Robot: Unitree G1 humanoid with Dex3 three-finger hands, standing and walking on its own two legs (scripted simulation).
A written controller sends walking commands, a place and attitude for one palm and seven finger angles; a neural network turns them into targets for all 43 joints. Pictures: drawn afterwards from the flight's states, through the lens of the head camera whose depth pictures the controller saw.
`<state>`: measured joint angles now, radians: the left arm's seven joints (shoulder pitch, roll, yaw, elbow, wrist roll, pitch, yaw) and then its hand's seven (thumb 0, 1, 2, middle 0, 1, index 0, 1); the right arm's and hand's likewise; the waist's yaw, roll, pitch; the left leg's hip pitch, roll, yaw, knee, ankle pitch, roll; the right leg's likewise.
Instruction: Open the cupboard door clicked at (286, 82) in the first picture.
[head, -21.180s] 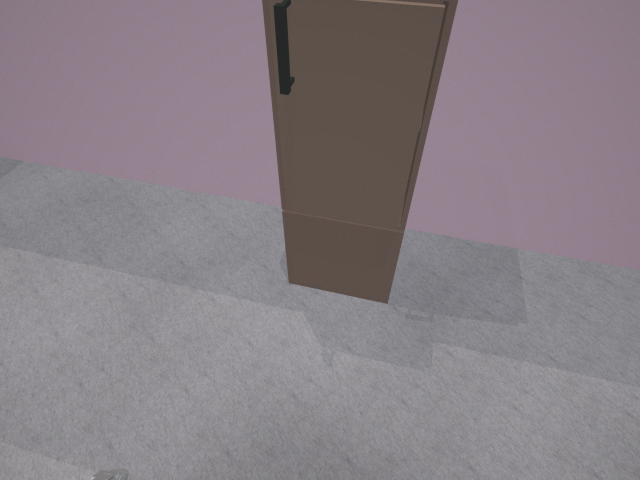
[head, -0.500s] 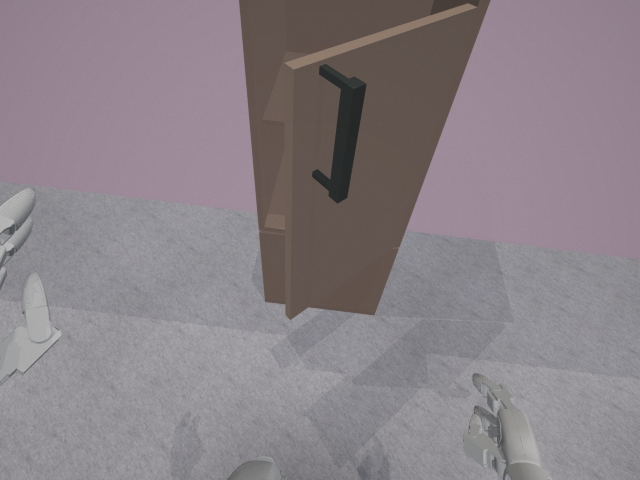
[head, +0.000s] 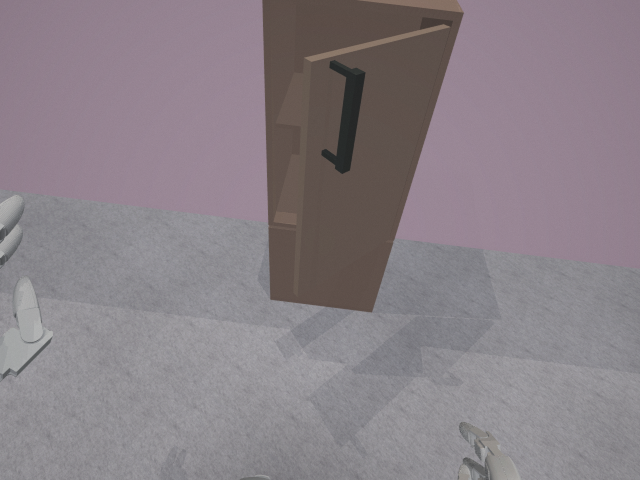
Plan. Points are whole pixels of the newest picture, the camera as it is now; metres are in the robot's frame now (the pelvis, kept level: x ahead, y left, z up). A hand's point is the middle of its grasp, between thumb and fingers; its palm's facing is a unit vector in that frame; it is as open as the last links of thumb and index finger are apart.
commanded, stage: stop stepping back and stand still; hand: left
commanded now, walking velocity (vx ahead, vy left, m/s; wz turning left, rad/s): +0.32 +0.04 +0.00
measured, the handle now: (340, 119) +0.63 +0.03 +0.16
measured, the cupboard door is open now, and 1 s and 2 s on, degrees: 46 46 46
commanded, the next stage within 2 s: let the arm hang, fingers relaxed in 0.50 s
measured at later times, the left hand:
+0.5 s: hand (11, 386) +0.14 +0.26 +0.18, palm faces +0.48 -0.75 -0.46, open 7.4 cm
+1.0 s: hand out of the picture -0.06 +0.19 -0.17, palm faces +0.14 -0.97 -0.22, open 7.0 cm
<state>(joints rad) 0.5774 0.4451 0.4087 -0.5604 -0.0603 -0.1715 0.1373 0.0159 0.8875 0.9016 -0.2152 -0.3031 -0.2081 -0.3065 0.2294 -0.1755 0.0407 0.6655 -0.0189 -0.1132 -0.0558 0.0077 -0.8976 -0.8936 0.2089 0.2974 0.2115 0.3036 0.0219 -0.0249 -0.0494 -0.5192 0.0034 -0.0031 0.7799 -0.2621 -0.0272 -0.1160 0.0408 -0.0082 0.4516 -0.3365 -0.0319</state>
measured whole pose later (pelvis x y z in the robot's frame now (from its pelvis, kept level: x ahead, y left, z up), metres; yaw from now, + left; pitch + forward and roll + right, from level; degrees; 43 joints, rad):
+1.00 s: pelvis -0.04 +0.00 +0.01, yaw +6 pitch -1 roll +0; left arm 0.28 0.20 0.01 1.04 0.01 0.03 0.01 -0.01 0.99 0.90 -0.21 -0.30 -0.20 -0.30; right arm 0.24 -0.18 0.01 1.04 -0.03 0.03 -0.01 0.00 -0.92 -0.89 0.20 0.30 0.21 0.30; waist 0.01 0.01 0.07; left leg -0.25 0.02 -0.03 0.47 -0.19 -0.03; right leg -0.20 0.01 -0.05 0.47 -0.25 -0.03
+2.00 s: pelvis -0.03 +0.01 +0.02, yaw +5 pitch -1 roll +0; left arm 0.10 0.33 0.02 1.12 0.01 -0.02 0.00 0.01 0.91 0.90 -0.21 -0.30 -0.20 -0.30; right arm 0.09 -0.34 -0.01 1.12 -0.02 0.00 0.00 0.00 -0.90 -0.89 0.20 0.30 0.21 0.30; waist 0.00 0.03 0.07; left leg -0.15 0.01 -0.01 0.32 -0.14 -0.02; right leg -0.11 0.00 -0.03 0.33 -0.20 -0.01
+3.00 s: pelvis -0.03 -0.02 +0.01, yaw -12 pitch +1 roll +3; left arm 0.25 0.18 0.07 0.98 0.02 0.03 0.01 0.01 0.91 0.90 -0.21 -0.30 -0.20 -0.30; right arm 0.12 -0.21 -0.06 0.96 -0.01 0.06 -0.02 0.00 -0.91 -0.89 0.20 0.30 0.20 0.30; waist 0.03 0.00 0.13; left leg -0.46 0.03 0.01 1.06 -0.43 -0.07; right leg -0.27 0.07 0.11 0.50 -0.23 -0.08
